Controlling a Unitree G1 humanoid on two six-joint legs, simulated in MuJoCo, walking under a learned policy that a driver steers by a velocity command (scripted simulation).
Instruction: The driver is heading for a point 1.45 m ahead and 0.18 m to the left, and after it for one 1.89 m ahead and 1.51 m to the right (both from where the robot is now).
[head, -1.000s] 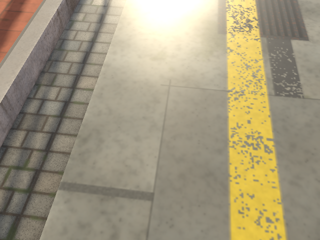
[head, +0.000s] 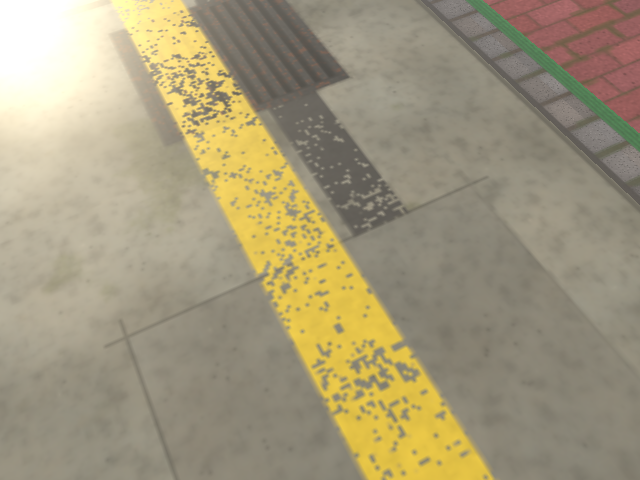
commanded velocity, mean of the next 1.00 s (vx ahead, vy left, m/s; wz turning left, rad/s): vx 0.24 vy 0.00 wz -0.10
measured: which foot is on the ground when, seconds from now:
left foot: up 0.00-0.20, down 0.22-0.58, up 0.60-1.00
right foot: down 0.00-1.00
